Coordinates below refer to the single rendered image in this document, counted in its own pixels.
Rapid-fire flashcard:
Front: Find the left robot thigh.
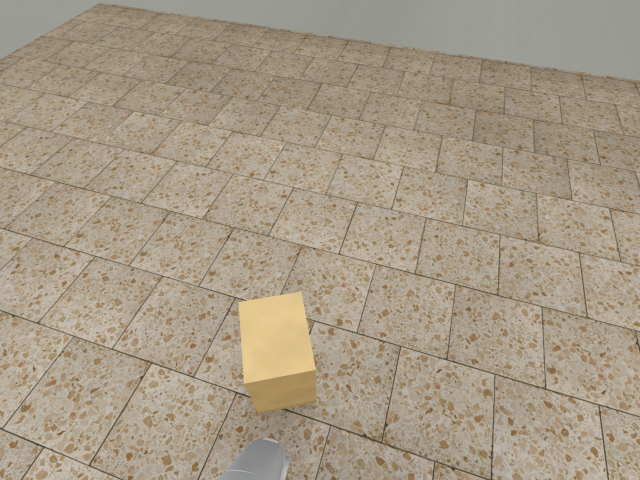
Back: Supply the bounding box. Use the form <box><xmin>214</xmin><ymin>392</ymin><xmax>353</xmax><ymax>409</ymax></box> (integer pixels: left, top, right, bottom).
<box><xmin>218</xmin><ymin>439</ymin><xmax>291</xmax><ymax>480</ymax></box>

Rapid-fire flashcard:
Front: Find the carton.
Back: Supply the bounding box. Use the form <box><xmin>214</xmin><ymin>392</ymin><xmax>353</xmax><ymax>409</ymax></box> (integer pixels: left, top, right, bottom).
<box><xmin>239</xmin><ymin>292</ymin><xmax>317</xmax><ymax>414</ymax></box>

